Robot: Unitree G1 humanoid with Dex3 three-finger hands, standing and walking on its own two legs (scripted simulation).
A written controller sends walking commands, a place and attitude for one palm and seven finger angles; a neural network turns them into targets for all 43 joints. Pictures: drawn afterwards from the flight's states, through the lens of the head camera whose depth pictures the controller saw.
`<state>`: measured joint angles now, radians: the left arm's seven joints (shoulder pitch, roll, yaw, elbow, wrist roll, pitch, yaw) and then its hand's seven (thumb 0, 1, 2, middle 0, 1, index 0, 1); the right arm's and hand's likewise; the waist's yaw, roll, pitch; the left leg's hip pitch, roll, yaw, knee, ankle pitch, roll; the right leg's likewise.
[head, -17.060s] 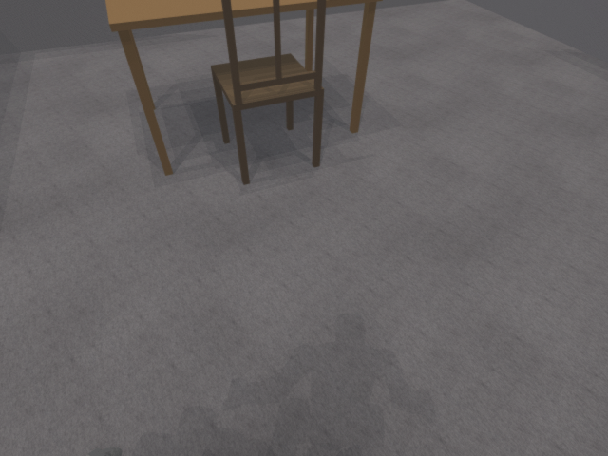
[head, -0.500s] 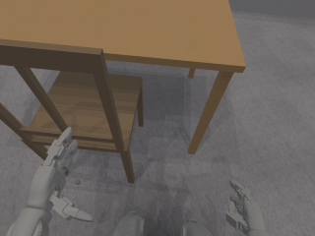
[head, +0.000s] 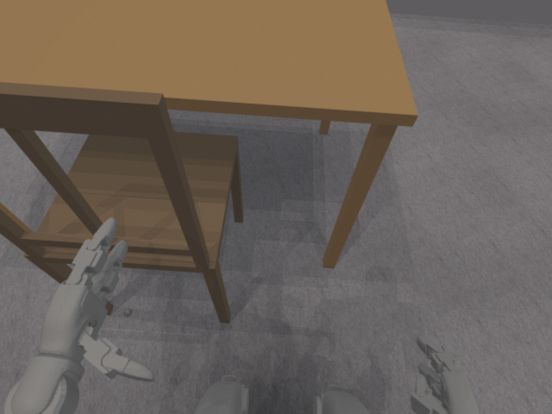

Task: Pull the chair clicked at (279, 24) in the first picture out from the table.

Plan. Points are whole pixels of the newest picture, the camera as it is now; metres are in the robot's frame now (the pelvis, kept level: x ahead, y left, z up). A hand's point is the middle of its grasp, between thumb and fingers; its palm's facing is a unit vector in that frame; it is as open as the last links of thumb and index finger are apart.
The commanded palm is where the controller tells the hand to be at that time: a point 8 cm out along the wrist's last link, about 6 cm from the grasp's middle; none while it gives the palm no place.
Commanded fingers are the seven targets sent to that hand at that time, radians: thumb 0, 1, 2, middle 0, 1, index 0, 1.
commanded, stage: raise the hand toward the chair's back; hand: left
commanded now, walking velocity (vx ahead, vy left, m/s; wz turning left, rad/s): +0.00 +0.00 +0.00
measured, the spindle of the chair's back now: (71, 195) +0.44 +0.37 +0.00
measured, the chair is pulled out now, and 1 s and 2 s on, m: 0.00 0.00 0.00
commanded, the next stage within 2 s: aim the fingers beside a spindle in 0.18 s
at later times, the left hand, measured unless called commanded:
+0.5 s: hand (141, 313) +0.24 +0.19 +0.04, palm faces -0.03 -1.00 -0.05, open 16.9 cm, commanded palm +0.23 +0.24 +0.04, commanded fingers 0.00 -0.50 0.30 -0.06 -0.08 -0.06 -0.08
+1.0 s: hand (162, 303) +0.26 +0.17 +0.02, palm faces -0.04 -1.00 -0.05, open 16.9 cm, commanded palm +0.24 +0.23 +0.02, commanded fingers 0.00 -0.50 0.30 -0.06 -0.08 -0.06 -0.08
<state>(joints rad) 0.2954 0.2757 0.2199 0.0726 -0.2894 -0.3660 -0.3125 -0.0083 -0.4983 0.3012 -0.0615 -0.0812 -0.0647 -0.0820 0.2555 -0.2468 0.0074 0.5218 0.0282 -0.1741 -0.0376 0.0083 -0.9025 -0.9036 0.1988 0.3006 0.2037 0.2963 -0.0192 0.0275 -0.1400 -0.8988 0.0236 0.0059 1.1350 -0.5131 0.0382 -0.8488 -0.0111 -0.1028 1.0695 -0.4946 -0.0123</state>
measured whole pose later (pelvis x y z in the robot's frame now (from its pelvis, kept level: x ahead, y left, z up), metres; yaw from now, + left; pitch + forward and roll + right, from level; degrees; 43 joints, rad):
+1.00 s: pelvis -0.01 -0.02 -0.02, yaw +0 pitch +18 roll -2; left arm 0.18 0.25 0.18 0.16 -0.26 -0.41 -0.28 -0.01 -0.50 0.30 -0.06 -0.08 -0.07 -0.08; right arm 0.23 -0.24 0.01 0.54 0.02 -0.16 -0.03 0.01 -0.90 -0.90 0.20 0.30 0.20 0.30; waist -0.02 0.03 -0.16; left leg -1.01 0.03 0.00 1.22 -0.53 0.02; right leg -0.97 -0.01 -0.11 1.18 -0.53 -0.04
